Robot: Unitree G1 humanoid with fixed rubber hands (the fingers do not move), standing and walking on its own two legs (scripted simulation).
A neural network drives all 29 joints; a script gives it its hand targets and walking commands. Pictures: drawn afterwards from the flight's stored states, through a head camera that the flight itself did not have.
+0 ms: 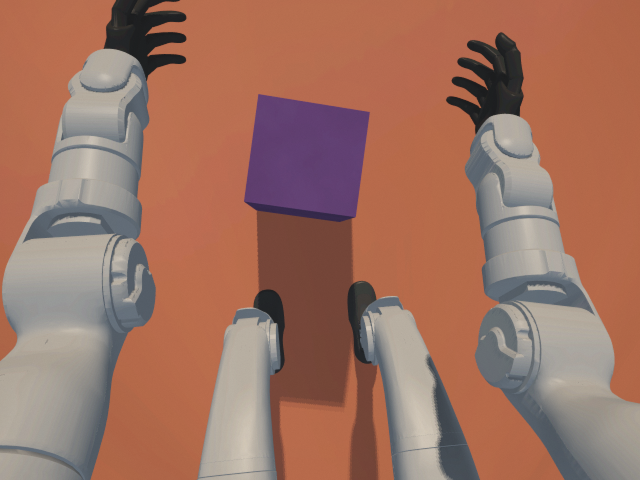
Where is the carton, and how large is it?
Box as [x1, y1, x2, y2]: [244, 94, 369, 221]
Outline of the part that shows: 258,94 244,201 255,209 263,211 336,221 354,217 356,211 369,112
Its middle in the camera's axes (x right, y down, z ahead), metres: -0.04 -0.16 +0.84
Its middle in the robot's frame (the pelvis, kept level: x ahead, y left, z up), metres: +0.50 -0.01 -0.52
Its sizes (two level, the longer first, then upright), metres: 0.210 0.200 0.250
